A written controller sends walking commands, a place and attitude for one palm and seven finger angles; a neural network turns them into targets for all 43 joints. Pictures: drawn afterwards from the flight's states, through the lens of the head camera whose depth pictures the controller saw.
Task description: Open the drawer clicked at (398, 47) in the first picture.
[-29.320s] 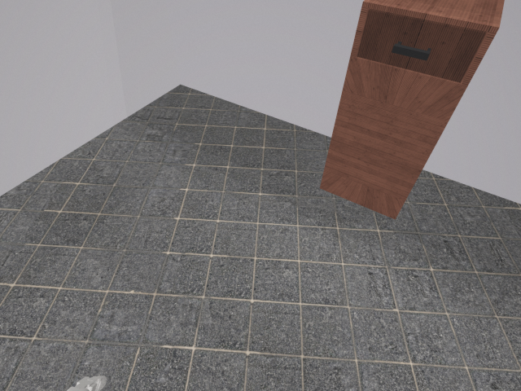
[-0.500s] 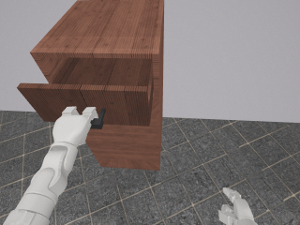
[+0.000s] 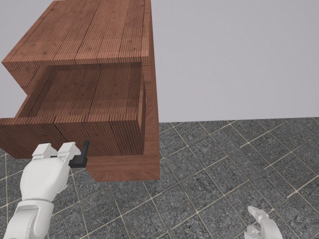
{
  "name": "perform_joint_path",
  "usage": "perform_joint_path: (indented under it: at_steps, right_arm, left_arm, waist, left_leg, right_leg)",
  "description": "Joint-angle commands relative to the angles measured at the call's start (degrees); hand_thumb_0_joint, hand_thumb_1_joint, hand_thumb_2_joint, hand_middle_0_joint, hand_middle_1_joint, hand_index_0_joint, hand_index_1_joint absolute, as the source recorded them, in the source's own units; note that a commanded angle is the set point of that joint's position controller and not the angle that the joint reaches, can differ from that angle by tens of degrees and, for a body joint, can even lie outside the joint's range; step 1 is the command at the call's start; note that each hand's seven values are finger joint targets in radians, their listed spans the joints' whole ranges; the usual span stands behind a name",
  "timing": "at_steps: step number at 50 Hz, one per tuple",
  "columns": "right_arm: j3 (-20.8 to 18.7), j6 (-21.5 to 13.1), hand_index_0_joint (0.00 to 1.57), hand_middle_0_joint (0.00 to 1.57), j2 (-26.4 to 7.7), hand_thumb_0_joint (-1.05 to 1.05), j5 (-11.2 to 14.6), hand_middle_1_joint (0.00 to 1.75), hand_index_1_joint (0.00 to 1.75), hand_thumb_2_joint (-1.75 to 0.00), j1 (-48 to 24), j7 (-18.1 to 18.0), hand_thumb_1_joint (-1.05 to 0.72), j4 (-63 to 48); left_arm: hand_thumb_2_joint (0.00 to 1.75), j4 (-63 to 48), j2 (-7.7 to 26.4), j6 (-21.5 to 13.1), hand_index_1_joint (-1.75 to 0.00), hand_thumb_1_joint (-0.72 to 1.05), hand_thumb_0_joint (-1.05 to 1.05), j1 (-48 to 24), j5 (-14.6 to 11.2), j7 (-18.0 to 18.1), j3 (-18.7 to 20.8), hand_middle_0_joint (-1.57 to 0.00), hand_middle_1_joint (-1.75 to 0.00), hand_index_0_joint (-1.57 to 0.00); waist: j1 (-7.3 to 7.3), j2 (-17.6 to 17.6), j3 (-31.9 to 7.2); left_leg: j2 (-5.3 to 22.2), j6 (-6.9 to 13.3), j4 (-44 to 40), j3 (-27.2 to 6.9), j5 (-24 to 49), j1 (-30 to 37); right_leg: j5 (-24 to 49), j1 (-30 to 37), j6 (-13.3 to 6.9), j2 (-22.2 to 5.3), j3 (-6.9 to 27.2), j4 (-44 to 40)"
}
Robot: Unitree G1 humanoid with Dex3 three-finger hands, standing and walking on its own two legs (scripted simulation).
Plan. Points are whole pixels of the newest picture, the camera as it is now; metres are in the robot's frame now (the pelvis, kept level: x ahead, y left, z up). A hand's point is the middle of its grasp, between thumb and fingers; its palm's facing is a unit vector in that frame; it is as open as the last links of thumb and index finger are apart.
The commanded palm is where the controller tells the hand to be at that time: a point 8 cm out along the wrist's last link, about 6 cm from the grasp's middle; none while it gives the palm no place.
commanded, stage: pull the drawer open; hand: left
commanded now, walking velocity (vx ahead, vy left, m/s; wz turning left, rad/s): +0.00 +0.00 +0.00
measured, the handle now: (63, 153) +0.30 +0.26 +0.06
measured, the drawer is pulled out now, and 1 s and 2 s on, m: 0.21 0.30 0.30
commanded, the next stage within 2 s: open the thumb to release the handle in 1.16 s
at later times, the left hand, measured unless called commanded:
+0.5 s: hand (57, 192) +0.21 +0.25 +0.04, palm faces +0.01 -0.07 -1.00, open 5.6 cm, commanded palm +0.18 +0.26 +0.09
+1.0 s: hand (47, 224) +0.15 +0.24 +0.04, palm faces -0.01 -0.09 -1.00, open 5.9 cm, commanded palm +0.09 +0.25 +0.09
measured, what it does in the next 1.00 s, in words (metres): stands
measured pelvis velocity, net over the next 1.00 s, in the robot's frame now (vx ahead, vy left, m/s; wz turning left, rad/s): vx -0.01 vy -0.01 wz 0.01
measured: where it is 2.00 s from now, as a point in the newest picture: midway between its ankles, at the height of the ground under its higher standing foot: outside the picture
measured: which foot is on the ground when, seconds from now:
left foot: down 0.00-1.00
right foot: down 0.00-1.00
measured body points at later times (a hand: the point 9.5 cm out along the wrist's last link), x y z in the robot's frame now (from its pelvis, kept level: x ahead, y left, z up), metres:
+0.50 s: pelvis -0.01 -0.01 +0.00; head +0.01 -0.04 +0.45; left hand +0.21 +0.25 +0.09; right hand +0.23 -0.20 -0.10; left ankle -0.04 +0.09 -0.72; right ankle -0.02 -0.09 -0.72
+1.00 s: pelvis -0.01 -0.01 -0.01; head +0.03 -0.03 +0.44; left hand +0.14 +0.24 +0.10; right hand +0.20 -0.24 -0.11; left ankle -0.04 +0.09 -0.72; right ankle -0.02 -0.09 -0.72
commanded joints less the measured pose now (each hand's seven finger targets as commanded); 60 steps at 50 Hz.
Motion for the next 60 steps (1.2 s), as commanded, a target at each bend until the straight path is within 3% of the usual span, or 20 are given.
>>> perform_joint_path:
  at_steps: [1, 2, 4, 5, 6, 10, 13, 16, 18, 23, 24, 25, 30, 35, 41, 48, 50, 54, 55, 60]
  right_arm:
    - [-0.9, -3.4, 0.20, 0.20, -4.9, 0.00, 0.0, 0.30, 0.30, -0.90, -9.1, 0.7, -0.90, -10.3]
    - [-0.7, -3.3, 0.20, 0.20, -4.8, 0.00, -0.1, 0.30, 0.30, -0.90, -9.3, 0.8, -0.90, -10.3]
    - [-0.8, -2.5, 0.20, 0.20, -5.9, 0.00, -0.4, 0.30, 0.30, -0.90, -8.5, -0.5, -0.90, -8.1]
    - [-1.0, -2.7, 0.20, 0.20, -5.5, 0.00, -0.7, 0.30, 0.30, -0.90, -8.5, -0.9, -0.90, -8.6]
    - [-0.8, -2.9, 0.20, 0.20, -4.8, 0.00, -0.7, 0.30, 0.30, -0.90, -8.2, -0.9, -0.90, -8.5]
    - [-0.5, -2.3, 0.20, 0.20, -4.3, 0.00, -0.5, 0.30, 0.30, -0.90, -8.6, -1.4, -0.90, -8.4]
    - [0.2, -1.9, 0.20, 0.20, -3.8, 0.00, -0.3, 0.30, 0.30, -0.90, -9.7, -2.0, -0.90, -8.2]
    - [1.0, -1.4, 0.20, 0.20, -3.5, 0.00, -0.4, 0.30, 0.30, -0.90, -11.0, -2.5, -0.90, -8.3]
    - [1.4, -1.2, 0.20, 0.20, -3.4, 0.00, -0.4, 0.30, 0.30, -0.90, -11.1, -2.8, -0.90, -8.2]
    - [1.6, -1.2, 0.20, 0.20, -3.1, 0.00, -0.6, 0.30, 0.30, -0.90, -11.5, -3.1, -0.90, -8.0]
    - [1.4, -1.4, 0.20, 0.20, -3.4, 0.00, -0.6, 0.30, 0.30, -0.90, -11.6, -3.0, -0.90, -8.2]
    - [1.6, -1.8, 0.20, 0.20, -3.0, 0.00, -0.6, 0.30, 0.30, -0.90, -11.7, -2.9, -0.90, -8.9]
    - [1.5, -2.8, 0.20, 0.20, -3.3, 0.00, -0.5, 0.30, 0.30, -0.90, -12.5, -1.8, -0.90, -10.2]
    - [1.2, -2.5, 0.20, 0.20, -4.5, 0.00, -0.3, 0.30, 0.30, -0.90, -13.3, -0.8, -0.90, -11.9]
    - [0.0, -2.4, 0.20, 0.20, -5.0, 0.00, -0.5, 0.30, 0.30, -0.90, -11.8, 0.2, -0.90, -12.2]
    - [-0.7, -2.3, 0.20, 0.20, -5.0, 0.00, -0.9, 0.30, 0.30, -0.90, -10.3, 1.3, -0.90, -12.8]
    - [-0.7, -2.1, 0.20, 0.20, -5.0, 0.00, -0.8, 0.30, 0.30, -0.90, -10.3, 1.5, -0.90, -12.6]
    - [-0.2, -2.2, 0.20, 0.20, -4.8, 0.00, -0.9, 0.30, 0.30, -0.90, -9.8, 1.5, -0.90, -13.2]
    - [0.0, -2.3, 0.20, 0.20, -4.3, 0.00, -0.8, 0.30, 0.30, -0.90, -9.8, 1.5, -0.90, -12.9]
    - [0.7, -2.2, 0.20, 0.20, -4.1, 0.00, -0.7, 0.30, 0.30, -0.90, -10.0, 1.1, -0.90, -13.1]
  left_arm:
    - [0.90, -15.0, 8.8, 1.7, -1.35, 0.90, 0.00, 11.9, -1.0, 4.5, 8.3, -0.40, -1.35, -0.40]
    - [0.90, -15.2, 8.8, 1.9, -1.35, 0.90, 0.00, 13.2, -1.1, 4.9, 8.5, -0.40, -1.35, -0.40]
    - [0.90, -11.1, 10.5, 2.2, -1.35, 0.90, 0.00, -9.2, 1.1, 6.1, 7.5, -0.40, -1.35, -0.40]
    - [0.90, -9.7, 11.5, 2.1, -1.35, 0.90, 0.00, -8.2, 1.9, 6.8, 9.1, -0.40, -1.35, -0.40]
    - [0.90, -7.1, 9.1, 2.3, -1.35, 0.90, 0.00, -3.8, 2.3, 7.0, 7.8, -0.40, -1.35, -0.40]
    - [0.90, -8.6, 10.5, 3.3, -1.35, 0.90, 0.00, -6.7, 2.3, 6.3, 7.0, -0.40, -1.35, -0.40]
    - [0.90, -6.2, 9.7, 4.4, -1.35, 0.90, 0.00, -8.3, 1.6, 4.8, 5.5, -0.40, -1.35, -0.40]
    - [0.90, -5.0, 10.8, 4.7, -1.35, 0.90, 0.00, -10.5, 1.5, 3.1, 5.3, -0.40, -1.35, -0.40]
    - [0.90, -3.6, 11.8, 4.5, -1.35, 0.90, 0.00, -11.4, 1.4, 2.0, 5.8, -0.40, -1.35, -0.40]
    - [0.90, -2.6, 11.5, 3.1, -1.35, 0.90, 0.00, -13.5, 1.2, 0.1, 5.0, -0.40, -1.35, -0.40]
    - [0.90, -3.2, 13.1, 2.6, -1.35, 0.90, 0.00, -11.3, 0.9, -0.1, 7.1, -0.40, -1.35, -0.40]
    - [0.90, -3.8, 12.0, 2.2, -1.35, 0.90, 0.00, -7.2, 0.4, -0.4, 6.6, -0.40, -1.35, -0.40]
    - [0.90, -8.8, 11.0, -0.2, -1.35, 0.90, 0.00, 7.4, -1.5, -0.1, 8.4, -0.40, -1.35, -0.40]
    - [0.90, -15.8, 11.3, -0.5, -1.35, 0.90, 0.00, 18.7, -2.5, 1.9, 10.7, -0.40, -1.35, -0.40]
    - [0.90, -18.8, 9.5, -0.4, -1.35, 0.90, 0.00, 26.0, -2.0, 5.7, 11.1, -0.40, -1.35, -0.40]
    - [0.90, -22.4, 7.2, -0.4, -1.35, 0.90, 0.00, 32.5, -1.3, 9.6, 10.0, -0.40, -1.35, -0.40]
    - [0.90, -22.2, 7.1, 0.0, -1.35, 0.90, 0.00, 30.3, -0.6, 10.1, 9.8, -0.40, -1.35, -0.40]
    - [0.90, -23.1, 7.4, 1.1, -1.35, 0.90, 0.00, 31.5, -0.3, 10.7, 9.5, -0.40, -1.35, -0.40]
    - [0.90, -22.7, 7.4, 1.3, -1.35, 0.90, 0.00, 31.4, -0.3, 10.7, 9.8, -0.40, -1.35, -0.40]
    - [0.90, -22.4, 7.7, 2.3, -1.35, 0.90, 0.00, 30.0, -0.4, 10.2, 9.9, -0.40, -1.35, -0.40]
  waist:
    - [5.85, 1.1, -13.1]
    - [5.65, -0.3, -12.5]
    - [0.94, -2.1, -9.0]
    - [2.33, -1.1, -9.0]
    - [2.96, -0.7, -9.1]
    - [3.76, -0.8, -15.1]
    - [3.70, -3.5, -12.5]
    - [4.08, -2.4, -10.6]
    - [4.22, -3.9, -9.2]
    - [4.42, -0.7, -8.5]
    - [5.16, -0.7, -9.8]
    - [6.09, -0.3, -10.3]
    - [7.67, -2.0, -10.2]
    - [8.09, -0.6, -8.8]
    - [7.19, -0.1, -8.4]
    - [6.66, -0.4, -10.6]
    - [6.07, -0.6, -9.6]
    - [6.37, 0.3, -12.0]
    - [6.28, -1.3, -11.6]
    - [6.14, -1.2, -10.5]
  left_leg:
    - [-0.2, -1.5, -1.7, -5.1, 30.3, 5.7]
    - [-0.2, -1.5, -1.4, -5.2, 30.2, 5.6]
    - [-0.6, -1.1, -0.6, -5.9, 24.2, 4.2]
    - [-0.6, -1.1, -1.0, -6.0, 22.2, 4.4]
    - [-0.6, -1.1, -0.9, -5.8, 21.8, 4.8]
    - [-0.9, -1.5, -0.1, -5.9, 26.0, 7.8]
    - [-1.3, -1.3, -0.8, -5.7, 24.5, 6.5]
    - [-1.7, -1.1, -1.9, -5.3, 22.5, 6.0]
    - [-1.9, -0.9, -2.5, -5.2, 20.5, 5.1]
    - [-2.0, -0.7, -3.4, -5.1, 19.4, 5.6]
    - [-1.9, -0.8, -3.6, -5.1, 19.7, 6.0]
    - [-2.1, -0.7, -3.9, -4.9, 19.2, 5.5]
    - [-2.2, -0.9, -3.8, -4.6, 19.6, 3.6]
    - [-1.9, -1.2, -2.9, -4.2, 19.0, 1.4]
    - [-1.2, -1.1, -1.1, -4.2, 18.9, 0.9]
    - [-0.2, -1.1, 1.4, -4.7, 23.2, 2.0]
    - [-0.1, -1.3, 1.5, -5.2, 22.1, 1.6]
    - [0.4, -1.5, 2.5, -5.5, 26.5, 2.8]
    - [0.4, -1.4, 2.6, -5.6, 26.3, 2.6]
    - [0.2, -1.3, 2.5, -5.6, 25.7, 2.5]
  right_leg:
    - [27.7, 9.6, 0.0, -1.8, 0.3, -1.9]
    - [28.2, 9.3, 0.1, -1.8, 0.4, -1.8]
    - [24.3, 3.9, 0.2, -1.2, 0.2, -2.0]
    - [20.9, 3.3, 0.1, -1.1, -0.1, -2.1]
    - [19.7, 3.4, 0.0, -1.1, -0.9, -2.1]
    - [23.7, 6.3, 0.2, -1.4, -0.3, -1.6]
    - [24.8, 7.5, 0.5, -1.4, -0.4, -2.4]
    - [24.8, 8.7, 0.4, -1.7, 0.2, -3.5]
    - [23.4, 9.2, 0.6, -1.7, 0.4, -4.4]
    - [21.5, 9.8, 0.4, -1.9, 0.5, -5.6]
    - [21.5, 11.1, 0.2, -1.7, 1.1, -5.8]
    - [21.5, 12.5, 0.4, -2.2, 1.0, -5.7]
    - [26.6, 14.9, 0.5, -2.8, 2.6, -4.6]
    - [27.9, 13.7, 0.5, -3.1, 3.5, -3.6]
    - [23.6, 8.7, 0.3, -2.4, 2.2, -2.5]
    - [23.9, 5.0, 0.6, -2.1, 1.3, -0.1]
    - [20.6, 3.0, 0.5, -1.7, 1.1, 0.4]
    - [23.5, 3.6, 0.5, -1.7, 1.0, 1.3]
    - [24.3, 3.7, 0.7, -1.9, 0.9, 1.5]
    - [25.4, 4.4, 0.9, -2.0, 1.3, 1.1]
